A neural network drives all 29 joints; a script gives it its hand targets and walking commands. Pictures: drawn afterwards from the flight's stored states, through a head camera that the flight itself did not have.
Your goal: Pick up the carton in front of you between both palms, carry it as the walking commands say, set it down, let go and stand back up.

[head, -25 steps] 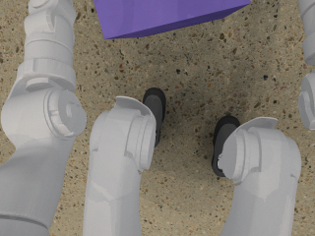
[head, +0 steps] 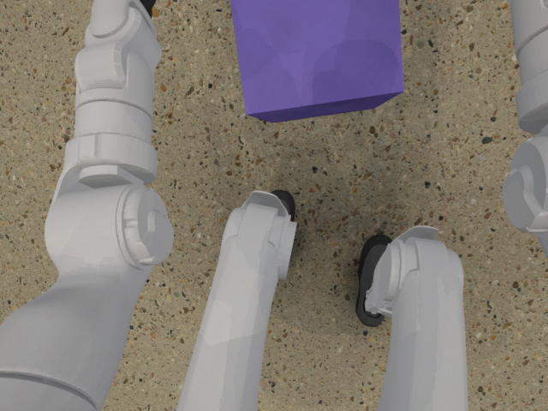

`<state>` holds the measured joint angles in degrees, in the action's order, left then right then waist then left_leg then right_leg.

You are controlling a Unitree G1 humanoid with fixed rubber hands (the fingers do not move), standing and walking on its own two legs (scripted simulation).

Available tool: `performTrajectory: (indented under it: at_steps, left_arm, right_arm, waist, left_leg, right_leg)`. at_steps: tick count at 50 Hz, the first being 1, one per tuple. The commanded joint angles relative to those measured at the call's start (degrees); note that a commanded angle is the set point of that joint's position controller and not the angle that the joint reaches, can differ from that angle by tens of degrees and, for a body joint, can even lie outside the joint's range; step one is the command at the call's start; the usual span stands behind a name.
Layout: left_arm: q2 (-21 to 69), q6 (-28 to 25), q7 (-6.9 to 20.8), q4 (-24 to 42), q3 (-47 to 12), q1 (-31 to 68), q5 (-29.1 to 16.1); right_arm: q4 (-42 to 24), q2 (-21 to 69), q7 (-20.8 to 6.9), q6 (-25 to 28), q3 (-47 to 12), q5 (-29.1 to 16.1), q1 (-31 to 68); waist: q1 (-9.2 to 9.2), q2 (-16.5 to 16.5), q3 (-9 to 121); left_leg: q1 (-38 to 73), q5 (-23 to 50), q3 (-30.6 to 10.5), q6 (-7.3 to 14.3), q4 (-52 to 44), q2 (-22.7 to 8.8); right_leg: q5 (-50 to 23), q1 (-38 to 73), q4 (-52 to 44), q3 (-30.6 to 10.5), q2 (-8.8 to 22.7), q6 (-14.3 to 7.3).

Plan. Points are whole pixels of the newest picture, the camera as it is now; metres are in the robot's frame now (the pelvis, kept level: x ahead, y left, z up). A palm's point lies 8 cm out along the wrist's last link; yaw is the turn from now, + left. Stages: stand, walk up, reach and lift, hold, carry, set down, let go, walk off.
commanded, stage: set down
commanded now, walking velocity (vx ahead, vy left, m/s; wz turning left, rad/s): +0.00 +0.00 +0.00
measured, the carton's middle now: (315, 49) +0.54 +0.10 -0.33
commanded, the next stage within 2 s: let go in 0.54 s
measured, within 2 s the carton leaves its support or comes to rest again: neither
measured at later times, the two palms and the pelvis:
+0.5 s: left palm out of the picture +0.51 +0.30 +0.05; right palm out of the picture +0.63 -0.08 +0.05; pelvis +0.03 +0.00 +0.13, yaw +0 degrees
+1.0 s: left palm out of the picture +0.40 +0.29 +0.15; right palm out of the picture +0.47 -0.12 +0.15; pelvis +0.07 +0.03 +0.25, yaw -1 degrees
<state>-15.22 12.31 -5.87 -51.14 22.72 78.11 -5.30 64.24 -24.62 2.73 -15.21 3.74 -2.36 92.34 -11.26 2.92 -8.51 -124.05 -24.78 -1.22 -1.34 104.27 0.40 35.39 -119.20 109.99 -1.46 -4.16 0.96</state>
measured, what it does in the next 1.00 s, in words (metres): rises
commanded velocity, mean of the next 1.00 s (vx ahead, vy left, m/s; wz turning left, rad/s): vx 0.00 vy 0.00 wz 0.00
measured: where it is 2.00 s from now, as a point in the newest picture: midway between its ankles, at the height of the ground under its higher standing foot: (321, 272)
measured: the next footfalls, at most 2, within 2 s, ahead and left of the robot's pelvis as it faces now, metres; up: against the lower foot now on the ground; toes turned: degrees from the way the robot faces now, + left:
none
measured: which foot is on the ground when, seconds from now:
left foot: down 0.00-1.00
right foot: down 0.00-1.00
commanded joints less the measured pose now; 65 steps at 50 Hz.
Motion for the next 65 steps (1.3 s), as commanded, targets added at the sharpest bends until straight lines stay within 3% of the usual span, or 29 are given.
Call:
performTrajectory:
  at_steps: [1,6,10,21,26,29,33,38,44,52,60,65]
  left_arm:
    - [-8.8,-0.3,0.3,8.6,1.5,12.0,0.4]
    - [-10.0,1.4,1.2,12.5,2.2,9.1,-0.1]
    - [-9.6,2.7,2.1,14.3,2.1,6.9,-0.4]
    - [-6.3,2.7,3.5,15.0,3.1,2.0,2.5]
    - [-5.2,2.0,3.8,15.2,3.8,0.1,4.0]
    - [-4.1,1.2,4.6,14.9,4.0,-1.9,5.4]
    - [-3.1,0.0,6.7,16.0,3.4,-9.0,8.0]
    - [-3.6,-1.8,10.5,20.9,1.2,-22.5,11.4]
    - [-4.8,-3.7,13.8,24.5,-4.3,-35.5,11.1]
    - [-2.6,-7.6,14.1,24.7,-11.7,-54.5,6.8]
    - [-0.7,-10.6,11.6,29.8,-17.1,-72.2,4.6]
    - [-0.4,-11.6,10.2,33.6,-19.5,-82.0,4.1]
  right_arm:
    - [-8.7,-4.7,0.0,0.2,0.2,0.3,16.7]
    - [-14.5,-3.8,0.0,-1.6,-0.3,0.4,15.9]
    - [-16.8,-3.5,-0.2,-2.8,0.5,1.1,13.9]
    - [-14.7,-2.8,-2.3,-2.1,4.5,4.0,6.8]
    - [-13.8,-2.1,-3.3,-1.3,5.3,4.6,4.9]
    - [-13.5,-0.7,-3.5,-0.6,6.7,6.0,2.2]
    - [-16.5,3.2,-2.1,0.4,9.5,8.8,-6.5]
    - [-26.3,10.9,2.2,1.8,11.9,11.6,-22.3]
    - [-37.2,15.0,5.5,4.2,10.4,10.9,-36.7]
    - [-36.4,15.2,3.1,9.0,8.3,9.4,-56.8]
    - [-35.3,12.5,0.4,13.2,6.9,7.6,-75.3]
    - [-36.7,11.3,-0.9,15.3,5.3,6.5,-84.2]
  waist:
    - [-5.15,5.7,69.2]
    - [-5.79,9.5,76.5]
    - [-5.18,10.3,78.1]
    - [-3.55,6.2,72.9]
    - [-3.63,5.8,70.5]
    - [-2.76,5.7,69.4]
    - [-1.47,5.1,72.6]
    - [-0.24,3.3,74.1]
    - [0.88,0.3,62.4]
    - [3.61,-3.0,47.4]
    - [5.21,-6.6,38.2]
    - [5.95,-6.3,31.0]
  left_leg:
    - [46.7,21.8,7.4,-1.9,-9.1,2.1]
    - [48.4,26.7,7.9,-1.4,-13.9,2.9]
    - [50.5,29.1,7.9,-1.3,-17.9,3.2]
    - [61.3,31.5,7.1,-2.0,-30.2,3.0]
    - [65.9,33.0,6.7,-2.0,-36.0,2.7]
    - [68.3,33.5,6.5,-1.9,-39.1,2.6]
    - [74.9,38.0,6.2,-1.4,-42.7,2.8]
    - [83.1,42.7,5.7,-0.4,-46.8,2.9]
    - [95.0,38.3,3.6,0.7,-53.5,2.1]
    - [107.1,32.0,-0.5,0.0,-62.0,0.3]
    - [118.1,35.7,-2.7,-1.2,-67.4,-0.3]
    - [121.3,36.7,-2.4,-1.6,-71.3,-0.1]
  right_leg:
    - [-10.7,24.9,-13.7,4.2,-2.9,-0.4]
    - [-16.9,35.2,-18.0,3.7,-3.2,0.4]
    - [-20.0,39.4,-22.1,3.5,-3.3,0.7]
    - [-20.9,40.7,-35.3,3.2,-3.3,0.6]
    - [-22.2,44.0,-41.4,2.8,-3.0,0.8]
    - [-23.9,46.8,-44.9,2.5,-2.8,1.0]
    - [-30.1,53.5,-49.5,2.1,-2.8,1.5]
    - [-37.4,62.3,-55.2,1.3,-2.9,2.2]
    - [-28.4,63.4,-63.8,1.6,-2.1,2.6]
    - [-19.2,65.1,-71.0,2.1,-0.9,1.3]
    - [-19.2,73.6,-76.4,1.8,-0.5,-0.4]
    - [-21.8,83.3,-80.7,1.2,0.1,-0.9]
